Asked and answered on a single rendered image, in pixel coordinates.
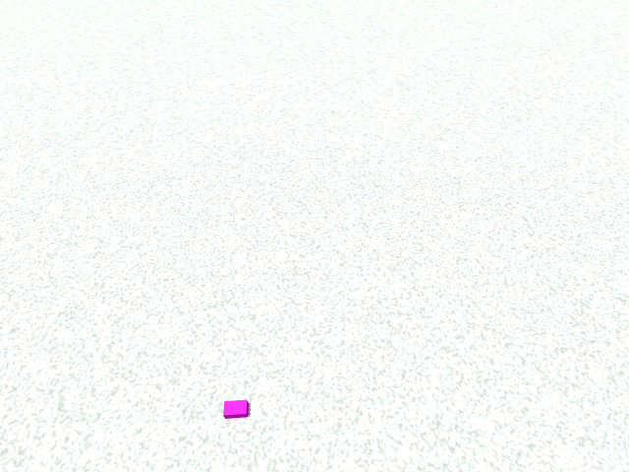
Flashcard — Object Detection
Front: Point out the small box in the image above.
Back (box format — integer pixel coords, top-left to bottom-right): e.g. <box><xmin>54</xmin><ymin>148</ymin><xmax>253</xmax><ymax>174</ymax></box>
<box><xmin>223</xmin><ymin>400</ymin><xmax>249</xmax><ymax>419</ymax></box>

